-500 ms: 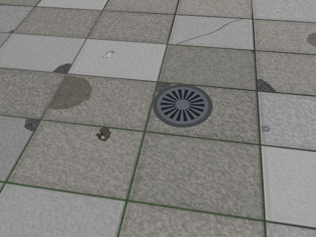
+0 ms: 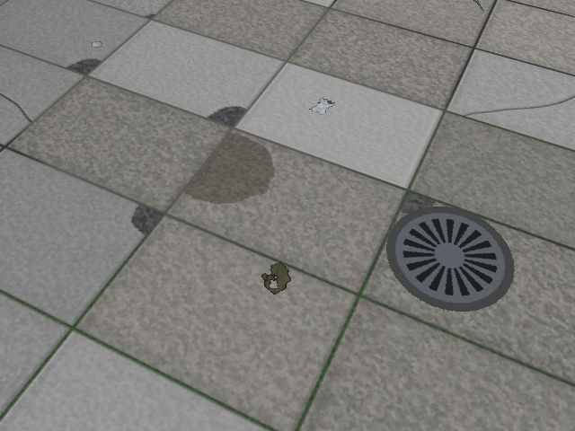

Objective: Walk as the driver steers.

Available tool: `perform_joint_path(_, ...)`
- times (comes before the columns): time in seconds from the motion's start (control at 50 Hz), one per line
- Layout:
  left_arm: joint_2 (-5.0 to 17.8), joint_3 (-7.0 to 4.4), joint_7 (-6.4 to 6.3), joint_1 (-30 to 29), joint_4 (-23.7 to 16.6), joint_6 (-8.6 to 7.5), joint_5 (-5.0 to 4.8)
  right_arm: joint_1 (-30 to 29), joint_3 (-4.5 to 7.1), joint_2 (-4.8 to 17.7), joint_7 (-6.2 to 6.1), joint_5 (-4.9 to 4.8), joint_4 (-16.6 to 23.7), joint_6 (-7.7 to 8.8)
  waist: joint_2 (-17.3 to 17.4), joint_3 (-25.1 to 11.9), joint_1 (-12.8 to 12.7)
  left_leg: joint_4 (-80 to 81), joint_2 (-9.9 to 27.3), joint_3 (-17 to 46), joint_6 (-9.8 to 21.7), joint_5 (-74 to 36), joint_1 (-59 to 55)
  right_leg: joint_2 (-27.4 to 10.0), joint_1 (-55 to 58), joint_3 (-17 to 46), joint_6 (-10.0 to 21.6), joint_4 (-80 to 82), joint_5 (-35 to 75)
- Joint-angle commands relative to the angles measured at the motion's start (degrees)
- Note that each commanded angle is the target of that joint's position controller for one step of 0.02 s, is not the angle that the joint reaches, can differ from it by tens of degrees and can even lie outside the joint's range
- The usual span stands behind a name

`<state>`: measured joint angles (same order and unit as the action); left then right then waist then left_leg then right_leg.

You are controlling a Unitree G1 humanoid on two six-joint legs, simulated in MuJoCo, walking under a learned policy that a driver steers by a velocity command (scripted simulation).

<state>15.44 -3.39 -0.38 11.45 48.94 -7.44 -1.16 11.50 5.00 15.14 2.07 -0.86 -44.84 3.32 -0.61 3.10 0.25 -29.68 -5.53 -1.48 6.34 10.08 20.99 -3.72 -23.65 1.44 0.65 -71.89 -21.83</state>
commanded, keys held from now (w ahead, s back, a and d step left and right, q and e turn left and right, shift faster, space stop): w+q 0.14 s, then w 0.56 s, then no key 0.22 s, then e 0.08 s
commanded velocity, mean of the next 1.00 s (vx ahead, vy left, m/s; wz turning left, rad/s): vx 0.43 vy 0.00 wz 0.21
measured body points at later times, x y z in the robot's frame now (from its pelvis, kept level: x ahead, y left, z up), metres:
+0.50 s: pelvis +0.29 -0.04 +0.00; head +0.31 -0.04 +0.45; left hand +0.39 +0.24 -0.10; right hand +0.40 -0.30 -0.12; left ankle +0.16 +0.07 -0.64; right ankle +0.36 -0.12 -0.73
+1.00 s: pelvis +0.51 +0.05 +0.00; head +0.54 +0.07 +0.45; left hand +0.50 +0.32 -0.14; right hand +0.74 -0.15 -0.09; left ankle +0.58 +0.16 -0.73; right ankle +0.43 -0.12 -0.66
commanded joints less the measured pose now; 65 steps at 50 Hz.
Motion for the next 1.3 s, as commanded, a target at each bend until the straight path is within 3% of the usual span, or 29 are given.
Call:
perform_joint_path(0.02, 6.6, -2.01, -0.18, 1.1, -4.8, -0.1, 1.29, 0.1, 0.93, 5.2, -0.65, 0.11, 4.5, 1.27, 0.7, -6.7, -1.8, 16.3, 15.3, 22.0, 11.4, -13.2, -13.0, -4.0, -12.0, 3.4, -0.7, 5.3, 4.2)
perform_joint_path(0.1, 4.4, -1.43, -0.64, -5.3, -7.8, 1.21, 2.22, 3.9, 1.72, 8.6, -2.2, -0.09, 4.1, 1.39, 1.9, -4.1, -0.5, 17.4, 12.7, 16.9, 10.6, -18.6, -7.7, -2.2, -12.9, 1.3, -3.9, 18.7, 13.5)
perform_joint_path(0.18, 2.5, -0.48, 0.22, -12.7, -9.9, 0.78, 1.51, 7.2, 1.42, 7.8, -2.81, -0.42, 3.4, 0.76, 5.3, -3.5, 2.9, 15.9, 10.0, 14.4, 6.9, -11.7, -7.6, 1.1, -9.2, 0.4, -3.5, 36.0, 26.9)
perform_joint_path(0.26, 3.8, -0.45, 1.59, -17.0, -11.8, -0.21, 1.01, 11.1, 1.03, 7.3, -2.78, -0.39, 1.5, 0.68, 6.1, -2.6, 5.2, 12.7, 13.5, 18.2, 6.4, -9.5, -13.9, 1.8, -9.2, 0.7, -1.5, 41.6, 27.4)
perform_joint_path(0.32, 5.6, -0.95, 2.16, -15.7, -12.3, -0.97, 0.98, 11.3, 1.25, 8.2, -3.12, -0.08, 1.1, 0.18, 7.6, -2.4, 3.8, 8.9, 16.3, 21.5, 5.4, -14.9, -19.6, 2.5, -8.1, 0.3, 1.1, 44.2, 19.9)
perform_joint_path(0.36, 7.8, -2.17, 1.83, -6.3, -9.9, -1.35, 1.38, 9.0, 0.93, 7.7, -3.05, 0.05, 1.7, -0.09, 7.6, -7.1, -1.3, -0.3, 13.0, 19.1, 3.5, -29.5, -19.4, 4.1, 5.1, -1.5, 4.2, 47.2, 20.1)
perform_joint_path(0.38, 10.3, -2.91, 1.53, 3.0, -8.5, -1.41, 2.16, 7.5, 0.06, 6.0, -2.82, 0.64, 3.0, 0.06, 4.7, -14.9, -5.5, -13.4, 10.0, 16.3, 1.6, -25.8, -12.5, -2.6, 20.3, 4.9, 8.0, 44.6, 22.9)
perform_joint_path(0.4, 14.9, -4.36, 1.42, 11.7, -6.7, -0.85, 2.74, 15.5, -1.07, 2.4, -2.67, -0.26, 2.8, 0.82, -9.4, -24.0, -5.0, -35.3, 1.5, 10.2, -3.3, -4.7, 8.5, -14.9, 43.4, 26.9, 17.5, 45.6, 16.0)
perform_joint_path(0.42, 11.3, -3.58, 2.03, 13.7, -4.9, -0.41, 1.08, 16.6, -1.33, 3.7, -2.5, -0.88, 2.4, 1.48, -15.8, -23.9, -5.2, -43.5, 0.2, 12.2, -3.8, 22.5, 19.6, -19.5, 46.0, 42.3, 19.4, 53.8, 4.2)
perform_joint_path(0.44, 7.6, -2.46, 1.9, 10.0, -5.6, -0.06, 0.18, 10.8, -0.29, 8.1, -2.3, -1.5, 3.1, 1.67, -8.9, -13.9, -5.6, -47.7, 3.8, 12.9, -3.5, 19.1, 24.8, -17.8, 38.6, 36.8, 16.4, 55.0, -3.2)
perform_joint_path(0.46, 6.2, -1.79, 1.72, 5.8, -6.6, 0.59, 0.58, 5.8, -0.45, 8.0, -2.21, -1.02, 4.3, 1.72, -3.5, -8.4, -4.6, -46.3, 6.8, 10.0, -3.3, 14.0, 24.3, -15.4, 30.1, 29.1, 14.3, 56.3, -1.2)
perform_joint_path(0.48, 5.1, -1.22, 1.86, 2.9, -6.8, 0.89, 1.04, 3.2, -0.4, 7.2, -2.14, 0.01, 5.0, 1.73, -1.3, -4.0, -3.0, -42.0, 8.8, 8.3, -3.5, 10.6, 22.9, -12.8, 22.4, 24.0, 13.6, 58.5, 3.8)
perform_joint_path(0.52, 4.2, -0.67, 2.06, 1.1, -6.7, 0.63, 1.66, 4.9, -0.26, 5.6, -2.18, 0.36, 4.5, 1.24, -3.4, -3.2, -0.3, -36.5, 11.4, 7.4, -3.9, 7.1, 17.2, -9.3, 15.4, 17.7, 12.4, 61.1, 11.7)
perform_joint_path(0.58, 6.3, -1.17, 1.86, 2.7, -5.4, 0.22, 1.19, 3.8, -0.83, 3.5, -2.44, 0.62, 5.0, 0.85, -4.0, -3.3, 0.1, -29.9, 12.3, 5.4, -5.4, 3.2, 17.4, -8.3, 13.8, 11.7, 13.5, 63.2, 21.7)
perform_joint_path(0.74, 8.6, -1.41, 0.8, 9.8, -1.8, 2.07, 0.18, -10.4, -1.89, 1.7, -1.19, 0.43, 8.5, 1.91, -3.4, -1.1, -4.8, -4.5, 8.9, 1.8, -6.2, -14.9, 13.0, -6.4, 17.2, 3.3, 10.4, 61.2, 31.3)
perform_joint_path(0.8, 8.8, -1.28, 0.42, 10.8, -0.6, 3.27, 0.21, -11.9, -1.54, 2.6, -0.19, 0.61, 9.6, 2.51, -4.7, -2.4, -4.3, -0.3, 7.1, 2.0, -4.5, -12.6, 10.5, -7.7, 21.9, 3.8, 8.5, 55.3, 38.8)
perform_joint_path(0.84, 9.7, -1.45, 0.03, 8.0, -1.0, 3.72, -0.02, -6.3, -0.67, 4.6, -0.12, 1.25, 7.9, 2.81, -5.3, -5.7, -0.3, 4.0, 5.3, 1.4, -2.6, -13.7, 1.9, -6.7, 22.6, 3.5, 6.3, 48.5, 44.2)
perform_joint_path(0.86, 8.9, -1.14, -0.05, 8.0, -1.2, 3.67, 0.15, -0.7, 0.16, 6.8, -0.48, 1.86, 6.0, 2.96, -3.9, -9.3, 2.1, 6.2, 5.6, 1.0, -1.0, -21.1, -7.3, -3.9, 20.7, 2.1, 4.5, 41.6, 45.2)
perform_joint_path(0.88, 6.3, -0.07, -0.16, 7.9, -2.8, 3.27, 1.55, 6.5, 0.94, 10.9, -1.13, 2.98, 4.9, 2.99, 1.7, -17.1, 4.2, 1.1, 15.0, 9.4, 2.5, -44.9, -22.9, -0.4, 11.7, -0.2, 1.7, 28.3, 30.7)
perform_joint_path(0.9, 0.2, 2.05, 0.4, 18.5, -1.2, 2.92, 2.0, 7.5, 0.53, 11.7, -1.32, 3.53, 4.8, 2.15, 15.6, -25.7, 0.7, -1.7, 30.4, 25.9, 13.6, -60.6, -40.7, 6.0, -5.3, -0.3, -2.2, 8.9, -13.3)
perform_joint_path(0.92, 5.0, 1.07, 0.67, 19.7, 0.7, 3.09, 0.79, 9.7, -0.1, 8.1, -0.94, 1.86, 4.2, 1.23, 12.5, -30.3, 2.8, 0.2, 29.6, 29.5, 14.4, -51.1, -39.7, 4.7, -7.4, 6.2, -2.5, 3.3, -19.8)
perform_joint_path(0.94, 7.8, 0.18, 0.62, 14.4, -0.4, 3.65, -0.59, 6.1, -0.49, 6.9, -0.88, 1.24, 4.4, 0.74, 9.0, -22.8, 3.0, 2.6, 26.8, 23.9, 11.9, -43.0, -33.3, 2.9, -11.1, 5.6, -2.8, 1.4, -17.6)
perform_joint_path(0.96, 7.2, 0.22, 0.04, 10.1, -1.3, 4.49, -0.49, 1.3, -1.1, 5.3, -1.06, 1.21, 4.8, 0.61, 5.0, -17.3, 1.8, 5.0, 24.3, 20.1, 9.5, -36.1, -25.8, 0.8, -11.5, 4.4, -3.3, 3.9, -13.8)
perform_joint_path(0.98, 6.8, -0.05, -0.51, 8.2, -1.5, 5.65, 0.12, -2.4, -1.71, 3.9, -1.06, 1.54, 4.9, 0.63, 3.9, -13.1, 0.3, 7.6, 22.9, 17.0, 8.5, -31.0, -17.8, -0.7, -9.5, 4.2, -3.8, 7.2, -11.1)
perform_joint_path(1.04, 4.6, -0.21, -1.79, 10.9, -1.2, 8.59, 0.55, -8.2, -0.95, 5.7, -1.43, 3.07, 4.3, 0.64, 8.9, -9.7, -3.6, 13.4, 19.7, 9.0, 7.6, -23.3, -2.3, -0.3, 2.1, 1.0, -4.9, 14.6, -5.2)
perform_joint_path(1.08, 5.0, -0.65, -2.2, 10.1, -1.9, 9.26, 0.82, -8.1, -0.24, 7.4, -2.31, 2.59, 3.8, 0.28, 8.4, -10.1, -3.2, 14.5, 20.8, 7.4, 8.5, -19.3, -2.0, -0.2, 2.0, -0.1, -4.6, 15.5, -2.6)
perform_joint_path(1.16, 5.2, -1.18, -1.94, 4.4, -4.9, 10.14, 0.72, -7.7, 0.25, 8.1, -4.06, 1.8, 2.5, -1.12, 7.6, -8.6, -1.3, 17.3, 22.7, 6.4, 8.3, -4.2, -3.3, -1.7, -0.5, -0.6, -3.2, 18.6, 1.0)
perform_joint_path(1.22, 5.3, -1.45, -1.32, 2.7, -6.3, 10.18, 0.68, -7.7, 0.55, 8.7, -4.54, 1.41, 1.7, -2.15, 7.3, -8.0, -0.8, 16.6, 23.4, 4.7, 7.5, -3.0, -5.5, -1.2, 0.6, -2.2, -2.3, 23.0, 0.7)
perform_joint_path(1.3, 5.2, -2.08, 0.17, 6.0, -6.0, 9.94, 0.8, -8.7, 0.89, 9.3, -4.53, -0.22, 0.9, -3.63, 6.7, -8.5, -3.4, 9.7, 22.1, 0.8, 3.4, -3.9, -7.2, 1.9, 8.9, -6.0, 1.2, 38.8, 7.3)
